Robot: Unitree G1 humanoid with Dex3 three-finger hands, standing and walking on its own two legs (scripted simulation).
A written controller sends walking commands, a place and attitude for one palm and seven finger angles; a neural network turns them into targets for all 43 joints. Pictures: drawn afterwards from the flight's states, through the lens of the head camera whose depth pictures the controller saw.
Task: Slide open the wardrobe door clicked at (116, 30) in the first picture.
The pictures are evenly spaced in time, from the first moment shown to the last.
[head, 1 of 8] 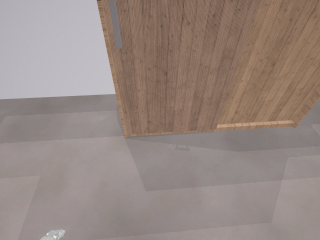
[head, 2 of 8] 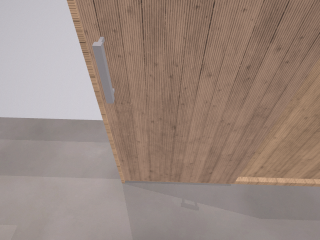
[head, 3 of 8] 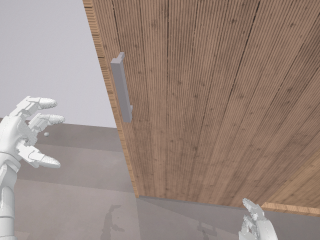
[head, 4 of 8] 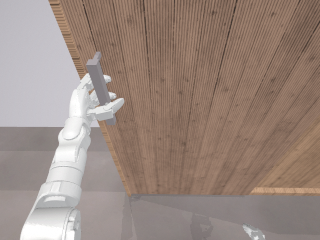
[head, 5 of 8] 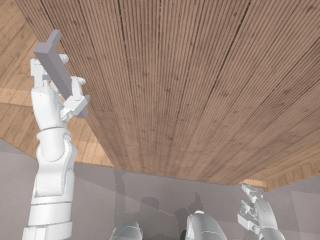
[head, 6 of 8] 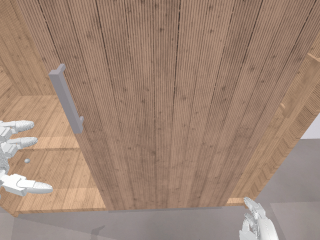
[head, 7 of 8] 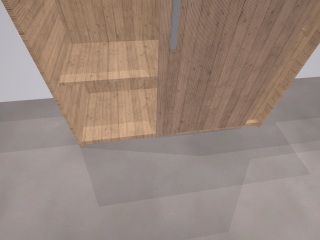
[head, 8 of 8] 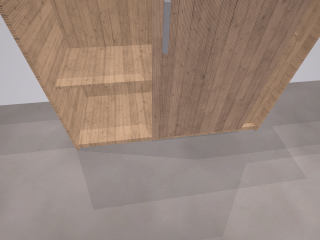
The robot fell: no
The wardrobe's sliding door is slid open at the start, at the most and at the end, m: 0.00 0.55 0.55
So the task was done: yes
